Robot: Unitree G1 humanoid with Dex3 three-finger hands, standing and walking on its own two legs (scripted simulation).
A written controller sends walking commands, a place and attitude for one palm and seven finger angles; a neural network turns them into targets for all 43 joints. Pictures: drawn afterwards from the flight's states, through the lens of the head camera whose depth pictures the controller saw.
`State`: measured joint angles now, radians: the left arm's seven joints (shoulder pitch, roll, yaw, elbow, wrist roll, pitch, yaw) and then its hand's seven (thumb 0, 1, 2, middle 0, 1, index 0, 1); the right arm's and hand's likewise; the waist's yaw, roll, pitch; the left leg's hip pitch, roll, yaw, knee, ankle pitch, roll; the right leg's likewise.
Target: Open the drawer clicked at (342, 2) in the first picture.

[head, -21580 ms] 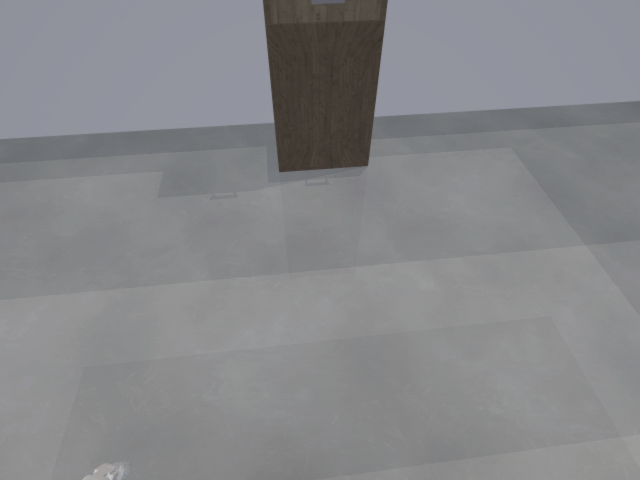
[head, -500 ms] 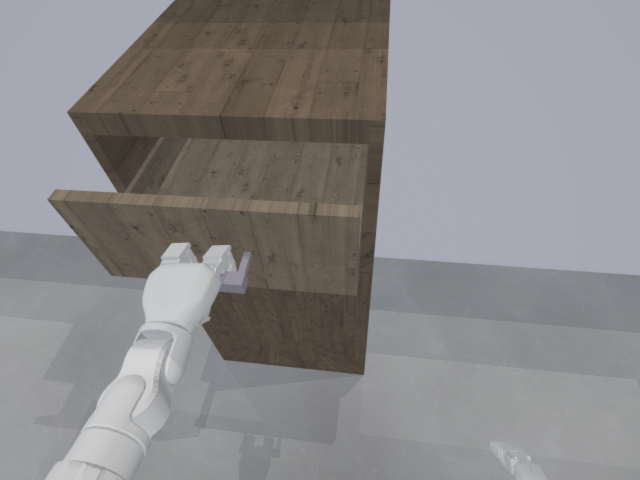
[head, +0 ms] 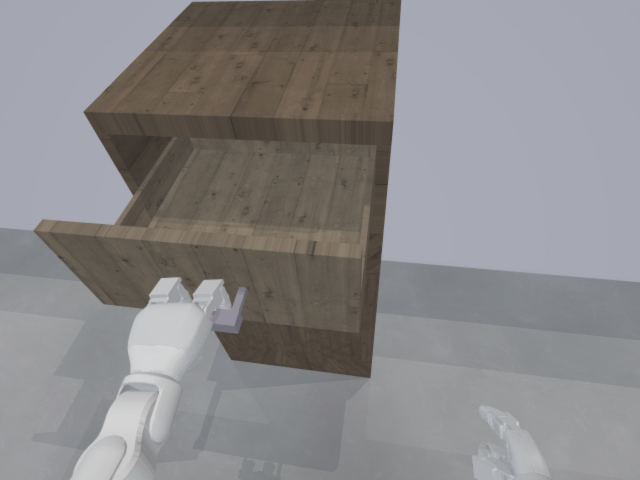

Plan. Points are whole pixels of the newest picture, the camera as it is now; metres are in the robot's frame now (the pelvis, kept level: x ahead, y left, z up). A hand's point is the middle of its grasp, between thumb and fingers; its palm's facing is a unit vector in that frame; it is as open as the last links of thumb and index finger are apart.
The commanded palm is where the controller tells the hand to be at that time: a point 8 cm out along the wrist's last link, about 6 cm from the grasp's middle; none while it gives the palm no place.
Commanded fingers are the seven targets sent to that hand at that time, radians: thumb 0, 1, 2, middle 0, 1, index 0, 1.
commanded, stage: pull the drawer open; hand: left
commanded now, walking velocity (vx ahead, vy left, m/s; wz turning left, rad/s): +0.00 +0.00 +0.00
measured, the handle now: (200, 304) +0.32 +0.19 +0.04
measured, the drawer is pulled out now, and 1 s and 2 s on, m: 0.20 0.30 0.30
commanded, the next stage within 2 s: open the thumb to release the handle in 1.36 s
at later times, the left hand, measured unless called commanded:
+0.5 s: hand (178, 386) +0.22 +0.20 +0.02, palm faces -0.01 -0.13 -0.99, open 5.7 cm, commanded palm +0.18 +0.21 +0.07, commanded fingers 0.00 0.90 0.90 -0.40 -1.35 -0.40 -1.35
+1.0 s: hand (160, 433) +0.17 +0.20 +0.02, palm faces -0.01 -0.11 -0.99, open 5.6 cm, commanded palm +0.12 +0.22 +0.07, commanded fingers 0.00 0.90 0.90 -0.40 -1.35 -0.40 -1.35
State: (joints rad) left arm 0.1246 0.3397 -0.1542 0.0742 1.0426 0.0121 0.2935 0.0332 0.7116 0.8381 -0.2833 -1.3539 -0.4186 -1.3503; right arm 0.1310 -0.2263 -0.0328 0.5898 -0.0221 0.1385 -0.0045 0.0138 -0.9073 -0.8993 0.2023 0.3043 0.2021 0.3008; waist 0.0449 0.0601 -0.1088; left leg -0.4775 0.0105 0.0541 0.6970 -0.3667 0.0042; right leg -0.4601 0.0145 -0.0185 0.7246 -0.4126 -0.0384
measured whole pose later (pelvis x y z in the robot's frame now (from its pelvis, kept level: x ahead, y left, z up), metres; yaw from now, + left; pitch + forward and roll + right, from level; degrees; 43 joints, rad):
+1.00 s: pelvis -0.01 -0.01 -0.02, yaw -1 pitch +10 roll +1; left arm 0.60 0.42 -0.06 -0.28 1.00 -0.06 0.38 0.03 0.70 0.81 -0.30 -1.34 -0.42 -1.35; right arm 0.12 -0.22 0.01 0.51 -0.04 0.15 0.02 0.02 -0.91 -0.90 0.20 0.30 0.20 0.30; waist 0.06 0.05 -0.12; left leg -0.57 0.03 0.07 0.82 -0.42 -0.01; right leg -0.56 0.03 -0.01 0.86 -0.46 -0.05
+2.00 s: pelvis -0.01 -0.02 -0.01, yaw +0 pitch +9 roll +2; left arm 0.57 0.42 -0.06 -0.25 0.99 -0.06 0.36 0.00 -0.31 0.38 -0.33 -1.23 -0.33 -1.22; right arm 0.12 -0.24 0.00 0.52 -0.04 0.14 0.00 0.01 -0.91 -0.90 0.20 0.30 0.20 0.30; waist 0.07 0.05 -0.11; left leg -0.54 0.03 0.04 0.79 -0.40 -0.02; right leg -0.53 0.03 -0.02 0.83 -0.45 -0.06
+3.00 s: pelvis -0.01 +0.01 +0.01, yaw +0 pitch +3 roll +0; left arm 0.45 0.44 -0.10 -0.42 0.94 0.07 0.16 -0.01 -0.49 0.30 -0.32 -1.21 -0.34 -1.21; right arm 0.10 -0.25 0.02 0.53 -0.01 0.15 -0.01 0.02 -0.91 -0.90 0.20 0.30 0.20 0.30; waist 0.11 0.09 -0.07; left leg -0.35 0.00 0.03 0.63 -0.33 0.01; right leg -0.32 0.01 -0.02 0.64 -0.37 -0.03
